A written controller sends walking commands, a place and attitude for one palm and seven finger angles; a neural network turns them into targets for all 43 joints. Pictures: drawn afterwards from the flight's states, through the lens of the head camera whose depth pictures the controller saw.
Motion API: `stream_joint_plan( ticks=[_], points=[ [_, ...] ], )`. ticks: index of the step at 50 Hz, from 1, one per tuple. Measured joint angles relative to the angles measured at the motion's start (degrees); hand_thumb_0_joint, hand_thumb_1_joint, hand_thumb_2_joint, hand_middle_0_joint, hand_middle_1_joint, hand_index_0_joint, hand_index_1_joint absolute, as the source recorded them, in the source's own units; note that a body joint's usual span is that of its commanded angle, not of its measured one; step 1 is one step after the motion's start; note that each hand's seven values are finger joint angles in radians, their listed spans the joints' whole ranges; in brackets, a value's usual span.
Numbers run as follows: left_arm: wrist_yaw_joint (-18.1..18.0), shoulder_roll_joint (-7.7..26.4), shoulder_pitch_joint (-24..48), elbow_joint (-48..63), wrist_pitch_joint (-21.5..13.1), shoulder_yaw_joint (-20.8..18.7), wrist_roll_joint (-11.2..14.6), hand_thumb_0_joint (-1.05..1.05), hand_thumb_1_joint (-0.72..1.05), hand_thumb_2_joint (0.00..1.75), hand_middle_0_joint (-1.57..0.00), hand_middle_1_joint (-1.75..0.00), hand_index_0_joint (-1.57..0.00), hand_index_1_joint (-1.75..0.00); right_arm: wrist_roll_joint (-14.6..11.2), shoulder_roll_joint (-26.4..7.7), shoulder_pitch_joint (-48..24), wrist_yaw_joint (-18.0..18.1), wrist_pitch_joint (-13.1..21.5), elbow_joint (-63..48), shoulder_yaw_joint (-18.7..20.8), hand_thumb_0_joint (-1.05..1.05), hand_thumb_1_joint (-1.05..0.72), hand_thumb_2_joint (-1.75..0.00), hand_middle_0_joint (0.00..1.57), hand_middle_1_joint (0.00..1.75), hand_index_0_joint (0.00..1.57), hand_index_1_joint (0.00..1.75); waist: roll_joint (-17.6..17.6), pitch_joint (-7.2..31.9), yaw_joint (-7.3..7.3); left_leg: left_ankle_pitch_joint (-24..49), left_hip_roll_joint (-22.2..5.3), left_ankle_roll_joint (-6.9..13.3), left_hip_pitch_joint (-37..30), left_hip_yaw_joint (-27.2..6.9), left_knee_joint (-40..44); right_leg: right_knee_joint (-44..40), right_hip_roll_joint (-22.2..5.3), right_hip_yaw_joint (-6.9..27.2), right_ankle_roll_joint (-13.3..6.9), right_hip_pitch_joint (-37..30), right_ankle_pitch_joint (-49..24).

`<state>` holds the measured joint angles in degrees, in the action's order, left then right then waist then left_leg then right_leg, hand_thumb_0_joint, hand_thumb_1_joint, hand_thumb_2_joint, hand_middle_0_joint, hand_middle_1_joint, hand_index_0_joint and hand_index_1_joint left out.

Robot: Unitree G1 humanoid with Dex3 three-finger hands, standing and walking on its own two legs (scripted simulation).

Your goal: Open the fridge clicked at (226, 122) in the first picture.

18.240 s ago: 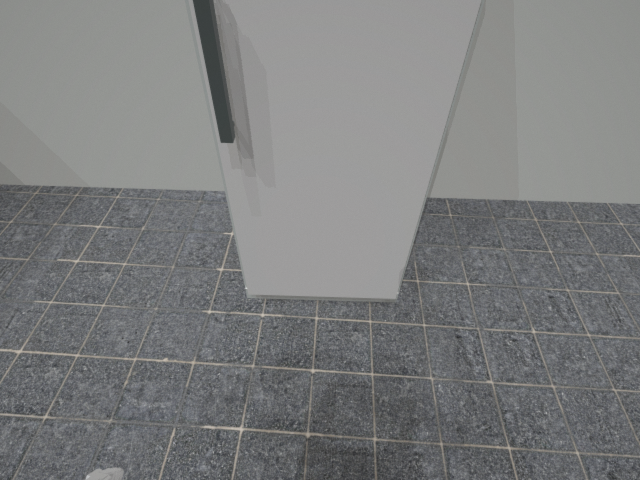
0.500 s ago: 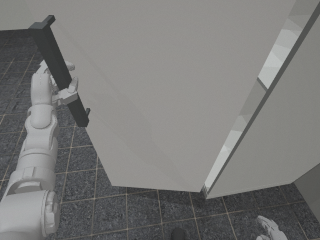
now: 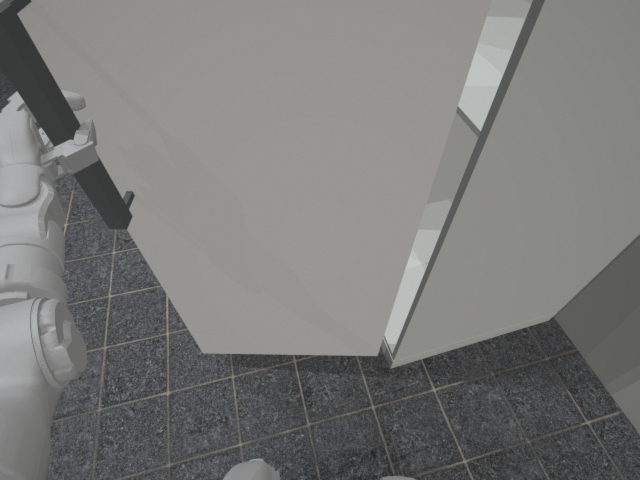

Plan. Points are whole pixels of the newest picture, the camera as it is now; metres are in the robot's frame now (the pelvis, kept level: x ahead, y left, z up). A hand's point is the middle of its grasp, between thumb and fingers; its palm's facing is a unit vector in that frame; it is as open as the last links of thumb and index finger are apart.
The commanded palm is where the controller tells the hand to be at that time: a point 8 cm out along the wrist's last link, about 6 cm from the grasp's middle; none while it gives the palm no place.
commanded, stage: stop walking and hold the door back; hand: left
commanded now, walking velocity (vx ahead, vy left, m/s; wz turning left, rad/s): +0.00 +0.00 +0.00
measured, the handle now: (79, 131) +0.52 +0.29 +0.16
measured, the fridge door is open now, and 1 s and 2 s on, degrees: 73 71 71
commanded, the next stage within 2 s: loosen the grip on the handle in 0.40 s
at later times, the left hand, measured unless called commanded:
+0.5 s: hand (83, 145) +0.48 +0.27 +0.17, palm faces +0.32 -0.93 -0.20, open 6.1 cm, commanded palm +0.44 +0.32 +0.17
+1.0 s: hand (63, 160) +0.48 +0.31 +0.15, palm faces +0.35 -0.92 -0.19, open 13.6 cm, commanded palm +0.44 +0.34 +0.16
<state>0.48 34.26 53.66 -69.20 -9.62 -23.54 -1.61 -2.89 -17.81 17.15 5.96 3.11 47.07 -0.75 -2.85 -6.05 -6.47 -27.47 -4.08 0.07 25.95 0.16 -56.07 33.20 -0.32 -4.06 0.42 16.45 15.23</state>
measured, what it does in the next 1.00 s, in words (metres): steps on the spot: left foot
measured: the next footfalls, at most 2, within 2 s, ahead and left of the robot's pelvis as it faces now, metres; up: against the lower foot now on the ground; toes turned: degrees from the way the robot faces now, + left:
left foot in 0.14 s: +0.10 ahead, +0.12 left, +0.00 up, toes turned +3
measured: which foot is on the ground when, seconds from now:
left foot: up 0.00-0.12, down 0.14-1.00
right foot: down 0.00-1.00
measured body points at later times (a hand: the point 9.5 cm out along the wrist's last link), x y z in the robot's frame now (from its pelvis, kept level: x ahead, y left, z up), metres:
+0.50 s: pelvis +0.02 +0.00 +0.01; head +0.06 +0.00 +0.45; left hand +0.46 +0.32 +0.18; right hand +0.09 -0.26 -0.11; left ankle +0.06 +0.12 -0.72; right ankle +0.00 -0.12 -0.72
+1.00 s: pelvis +0.01 +0.01 +0.00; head +0.08 +0.03 +0.45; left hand +0.46 +0.35 +0.16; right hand +0.04 -0.28 -0.10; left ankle +0.06 +0.12 -0.72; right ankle +0.00 -0.12 -0.72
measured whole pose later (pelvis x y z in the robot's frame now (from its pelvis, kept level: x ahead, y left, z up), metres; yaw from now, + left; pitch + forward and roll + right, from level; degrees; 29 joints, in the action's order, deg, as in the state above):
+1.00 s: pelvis +0.01 +0.01 +0.00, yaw -2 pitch +8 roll -1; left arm 3.7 37.0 45.5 -57.6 -12.0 -26.4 -2.1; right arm -0.3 -16.3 20.8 4.9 4.3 41.7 -0.3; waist 1.6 0.8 -5.4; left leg -13.1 -4.0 0.3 30.8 3.7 -35.9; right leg 34.4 -0.6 -3.0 0.4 25.2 17.3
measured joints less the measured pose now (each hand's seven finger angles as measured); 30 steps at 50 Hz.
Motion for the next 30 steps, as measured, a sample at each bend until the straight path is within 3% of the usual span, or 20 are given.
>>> stream_joint_plan(
  ticks=[2,6,7,10,13,18,25,27,30],
  points=[
    [0.6,-0.1,0.5,-1.2,0.2,-1.1,0.2,-0.07,0.58,0.78,-0.42,-1.38,-0.45,-1.4,0.3,-1.4,-1.4,0.2,0.1,-0.7,-0.3,0.01,-0.9,-0.9,0.21,0.3,0.21,0.3,0.7,0.2,-0.08,2.5,-0.1,-0.1,0.3,0.8,2.4,-0.6,-0.4,0.5,0.3,-0.6,-0.1],
    [1.7,-1.0,0.3,-1.5,-0.1,-1.7,0.5,-0.07,0.54,0.76,-0.42,-1.39,-0.45,-1.4,0.8,-3.8,-2.4,0.7,0.3,-3.2,0.0,0.01,-0.9,-0.9,0.21,0.3,0.2,0.3,0.8,1.2,0.13,11.7,-0.5,-0.7,-4.2,2.0,15.5,-0.7,-0.4,0.8,1.2,-1.6,0.3],
    [1.9,-1.3,0.0,-1.1,-0.4,-1.4,0.4,-0.08,0.53,0.75,-0.43,-1.39,-0.45,-1.4,0.8,-3.9,-2.5,0.9,0.4,-3.6,0.4,0.01,-0.9,-0.9,0.21,0.3,0.2,0.3,0.9,1.5,0.22,12.9,-0.4,-0.1,-5.6,2.1,18.1,-0.2,-0.4,0.9,1.5,-1.5,0.8],
    [2.0,-2.0,-2.0,2.0,-1.8,-0.2,0.6,-0.07,0.52,0.73,-0.44,-1.4,-0.45,-1.4,0.8,-2.0,-2.6,0.8,0.2,-5.2,0.9,0.01,-0.91,-0.9,0.2,0.3,0.2,0.3,3.7,2.5,1.5,12.4,0.9,1.0,-6.9,4.2,20.4,1.5,-1.5,2.9,1.6,-0.6,3.0],
    [1.8,-2.5,-4.8,6.6,-2.9,0.2,0.3,-0.07,0.53,0.72,-0.44,-1.4,-0.45,-1.4,1.3,0.5,-2.1,0.3,0.8,-7.6,0.5,0.0,-0.91,-0.9,0.2,0.3,0.2,0.3,3.4,2.9,1.75,13.9,0.3,1.1,-6.7,4.1,23.3,5.7,0.0,2.9,1.3,1.4,8.6],
    [0.9,-1.7,-8.8,14.4,-2.9,0.1,0.6,-0.08,0.55,0.71,-0.45,-1.4,-0.41,-1.38,1.2,3.4,-1.8,-0.8,0.8,-9.7,-1.6,0.0,-0.9,-0.9,0.21,0.3,0.21,0.3,3.0,2.0,2.29,13.2,-0.8,-0.3,-4.5,4.1,21.3,-4.1,0.7,1.6,0.3,-2.1,-0.6],
    [0.9,-1.8,-8.0,11.5,-2.6,0.7,1.1,-0.13,0.57,0.73,-0.45,-1.4,-0.41,-1.38,0.3,2.7,-1.9,0.4,-1.1,-6.3,-2.3,0.0,-0.9,-0.9,0.21,0.31,0.21,0.3,1.1,1.2,1.98,12.9,-0.6,-0.5,-4.9,3.1,21.1,-2.6,0.5,0.6,0.0,-2.4,2.0],
    [3.4,-1.6,-3.8,7.0,-1.1,-1.5,-2.7,-0.14,0.55,0.74,-0.45,-1.4,-0.42,-1.38,1.5,2.9,-1.0,-0.8,0.1,-5.4,-0.8,0.01,-0.9,-0.9,0.21,0.31,0.21,0.3,2.3,2.1,3.15,13.6,0.0,-0.2,-5.1,4.0,22.5,-2.2,-0.1,1.4,0.1,-1.5,2.0],
    [5.4,0.3,-0.4,2.3,2.6,-4.0,-4.9,-0.13,0.5,0.73,-0.45,-1.4,-0.43,-1.39,2.9,2.6,0.5,-2.4,2.5,-5.4,0.2,0.01,-0.9,-0.9,0.21,0.31,0.21,0.3,4.1,6.8,1.77,15.3,1.0,0.0,-2.2,4.2,24.3,-1.4,-1.0,1.4,-0.1,2.4,1.9]
  ],
)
